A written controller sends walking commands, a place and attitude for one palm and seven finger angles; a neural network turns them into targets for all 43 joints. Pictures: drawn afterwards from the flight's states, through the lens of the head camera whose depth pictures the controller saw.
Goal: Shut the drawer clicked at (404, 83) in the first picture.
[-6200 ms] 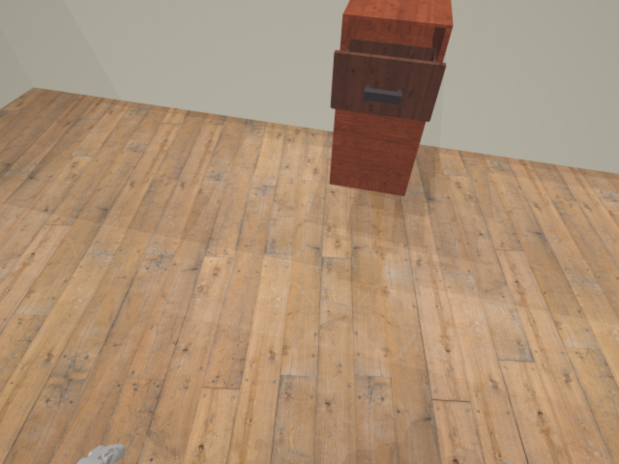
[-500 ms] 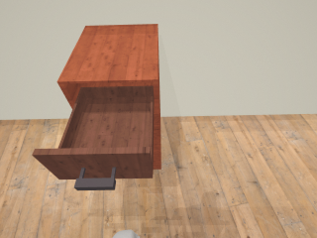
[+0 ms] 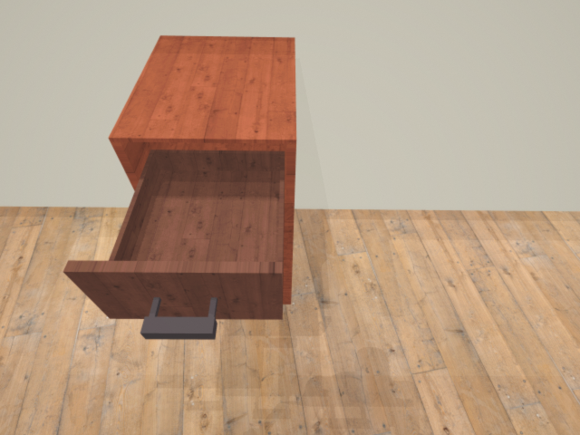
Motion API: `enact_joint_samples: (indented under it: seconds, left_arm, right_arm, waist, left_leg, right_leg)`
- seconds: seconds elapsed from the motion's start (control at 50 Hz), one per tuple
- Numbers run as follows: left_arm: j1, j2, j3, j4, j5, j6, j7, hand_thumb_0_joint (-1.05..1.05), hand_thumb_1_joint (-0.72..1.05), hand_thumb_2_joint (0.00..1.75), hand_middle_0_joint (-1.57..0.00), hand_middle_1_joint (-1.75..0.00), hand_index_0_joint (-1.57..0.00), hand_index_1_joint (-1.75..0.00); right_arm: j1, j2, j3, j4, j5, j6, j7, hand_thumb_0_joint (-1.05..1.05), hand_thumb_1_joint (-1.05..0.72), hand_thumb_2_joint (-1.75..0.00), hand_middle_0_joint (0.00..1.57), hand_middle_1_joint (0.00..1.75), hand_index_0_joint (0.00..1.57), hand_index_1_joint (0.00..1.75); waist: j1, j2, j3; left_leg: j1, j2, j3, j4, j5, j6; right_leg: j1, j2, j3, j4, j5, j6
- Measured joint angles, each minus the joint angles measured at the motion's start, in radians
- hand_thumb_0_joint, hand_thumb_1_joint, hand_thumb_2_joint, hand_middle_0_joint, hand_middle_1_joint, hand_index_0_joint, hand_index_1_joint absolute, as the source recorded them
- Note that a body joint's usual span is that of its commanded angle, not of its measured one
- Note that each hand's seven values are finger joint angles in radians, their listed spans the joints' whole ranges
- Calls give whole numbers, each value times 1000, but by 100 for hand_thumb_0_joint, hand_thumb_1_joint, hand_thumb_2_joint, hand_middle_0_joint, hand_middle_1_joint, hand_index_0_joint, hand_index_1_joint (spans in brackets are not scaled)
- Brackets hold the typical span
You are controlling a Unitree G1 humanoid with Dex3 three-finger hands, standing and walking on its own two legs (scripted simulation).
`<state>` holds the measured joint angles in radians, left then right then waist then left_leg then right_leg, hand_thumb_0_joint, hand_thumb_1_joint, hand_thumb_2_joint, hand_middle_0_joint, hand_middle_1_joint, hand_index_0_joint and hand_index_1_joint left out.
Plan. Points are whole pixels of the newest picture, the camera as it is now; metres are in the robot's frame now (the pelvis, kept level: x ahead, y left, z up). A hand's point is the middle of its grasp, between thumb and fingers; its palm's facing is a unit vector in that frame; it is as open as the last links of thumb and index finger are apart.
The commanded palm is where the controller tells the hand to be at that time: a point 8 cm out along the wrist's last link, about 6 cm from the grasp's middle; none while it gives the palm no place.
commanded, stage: come to a stop and stand still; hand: left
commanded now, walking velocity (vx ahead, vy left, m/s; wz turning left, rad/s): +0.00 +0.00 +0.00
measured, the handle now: (182, 315) +0.30 +0.21 -0.09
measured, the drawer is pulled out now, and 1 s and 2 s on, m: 0.30 0.30 0.30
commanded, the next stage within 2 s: look again from close up in 1.02 s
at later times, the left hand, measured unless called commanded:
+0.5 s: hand out of the picture -0.02 +0.10 -0.18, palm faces +0.07 -0.99 -0.14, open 7.3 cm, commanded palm none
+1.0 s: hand out of the picture +0.02 +0.14 -0.18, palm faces +0.07 -0.98 -0.18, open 7.4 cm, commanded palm none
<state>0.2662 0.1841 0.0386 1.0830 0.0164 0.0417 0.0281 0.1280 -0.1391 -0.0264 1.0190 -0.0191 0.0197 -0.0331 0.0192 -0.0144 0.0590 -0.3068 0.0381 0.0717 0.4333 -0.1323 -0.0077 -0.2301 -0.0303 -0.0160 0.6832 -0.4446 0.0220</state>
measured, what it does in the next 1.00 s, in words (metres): steps on the spot: right foot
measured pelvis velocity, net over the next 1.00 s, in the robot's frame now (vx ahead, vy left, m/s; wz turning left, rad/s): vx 0.04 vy -0.02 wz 0.01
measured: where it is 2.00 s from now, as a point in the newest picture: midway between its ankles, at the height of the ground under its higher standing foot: outside the picture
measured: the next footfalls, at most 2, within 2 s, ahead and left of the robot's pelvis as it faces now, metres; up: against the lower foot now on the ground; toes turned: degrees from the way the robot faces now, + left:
right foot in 0.04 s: -0.02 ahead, -0.12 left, +0.00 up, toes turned -2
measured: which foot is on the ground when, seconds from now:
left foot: down 0.00-1.00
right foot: up 0.00-0.02, down 0.04-1.00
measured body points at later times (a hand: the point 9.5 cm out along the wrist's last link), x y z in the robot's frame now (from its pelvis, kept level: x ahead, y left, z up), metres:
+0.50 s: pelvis +0.00 -0.04 +0.00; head +0.02 -0.05 +0.45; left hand -0.02 +0.15 -0.16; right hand -0.06 -0.26 -0.16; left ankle +0.06 +0.13 -0.74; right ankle -0.06 -0.12 -0.74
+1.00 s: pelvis +0.04 -0.02 +0.00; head +0.05 -0.02 +0.45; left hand +0.01 +0.20 -0.16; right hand +0.05 -0.24 -0.16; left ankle +0.06 +0.13 -0.74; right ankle -0.06 -0.12 -0.74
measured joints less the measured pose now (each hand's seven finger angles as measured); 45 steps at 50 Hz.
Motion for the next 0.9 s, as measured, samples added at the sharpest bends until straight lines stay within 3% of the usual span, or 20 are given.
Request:
enact_joint_samples:
  seconds: [0.04, 0.1, 0.18, 0.26, 0.38, 0.52, 0.7, 0.9]
  left_arm:
    - [8, 1, -5, 4, 1, -12, 2, 1, 91, 90, -19, -30, -20, -30]
    - [16, -27, -19, 27, 1, -24, 4, 1, 91, 90, -19, -30, -20, -30]
    - [39, -48, -32, 42, -3, -39, 6, 1, 91, 90, -19, -30, -20, -30]
    - [39, -62, -37, 49, -8, -41, 9, 1, 91, 90, -20, -30, -20, -30]
    - [38, -82, -38, 51, -10, -35, 6, 1, 91, 90, -20, -30, -20, -30]
    - [47, -90, -31, 63, -16, -38, 3, 1, 91, 90, -20, -30, -21, -30]
    - [61, -79, -20, 71, -14, -41, 15, 1, 91, 90, -20, -30, -20, -30]
    - [54, -61, -19, 56, -9, -41, 20, 0, 91, 90, -19, -30, -20, -30]
  right_arm:
    - [13, -2, -5, 10, 5, 2, 5, 0, -92, -90, 20, 30, 20, 30]
    - [40, -35, -21, 35, 14, 9, 2, -1, -93, -90, 20, 30, 20, 30]
    - [91, -60, -14, 74, 8, 16, 7, -1, -93, -90, 20, 30, 20, 30]
    - [139, -58, -1, 115, 9, 18, 3, 0, -92, -90, 20, 30, 19, 30]
    - [197, -30, 11, 148, 5, 26, 2, 0, -92, -90, 19, 30, 19, 30]
    - [231, 12, 21, 162, 5, 12, -7, 0, -91, -90, 19, 30, 19, 30]
    - [190, 45, 28, 150, 12, -10, -16, 0, -91, -90, 20, 30, 19, 30]
    - [136, 4, 23, 131, 10, -14, -23, 2, -93, -90, 20, 30, 20, 30]
  waist:
    - [-5, 2, -8]
    - [-20, 60, -14]
    - [-30, 72, -37]
    - [-38, 60, -36]
    - [-41, 36, -24]
    - [-39, 21, 2]
    - [-23, 13, 2]
    - [-12, 0, -13]
  left_leg:
    - [-18, -2, 3, 25, -4, -15]
    - [-3, 21, -28, 32, -25, -27]
    - [37, 29, -52, -8, -2, -26]
    - [63, 45, -74, -14, 18, -54]
    - [62, 61, -91, -4, 3, -60]
    - [51, 59, -92, 1, -10, -75]
    - [63, 39, -70, 21, -53, -60]
    - [85, 12, -53, 36, -85, -41]
  right_leg:
    - [64, -5, 1, -155, 84, -8]
    - [94, 28, -18, -180, 90, -42]
    - [129, 49, -24, -209, 104, -62]
    - [169, 70, -39, -229, 106, -74]
    - [189, 89, -52, -259, 115, -88]
    - [191, 87, -52, -281, 112, -85]
    - [210, 62, -35, -284, 88, -66]
    - [232, 31, -25, -274, 61, -44]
